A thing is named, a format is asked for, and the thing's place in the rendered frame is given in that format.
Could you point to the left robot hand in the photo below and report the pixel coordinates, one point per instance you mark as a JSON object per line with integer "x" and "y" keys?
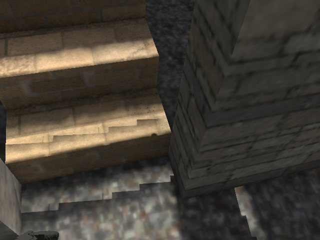
{"x": 40, "y": 235}

